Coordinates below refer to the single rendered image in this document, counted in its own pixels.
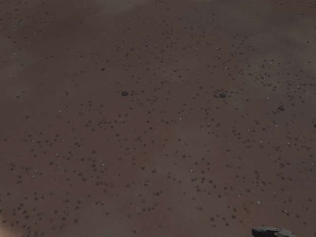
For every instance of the right robot hand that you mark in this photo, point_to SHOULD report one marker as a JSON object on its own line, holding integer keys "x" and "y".
{"x": 264, "y": 231}

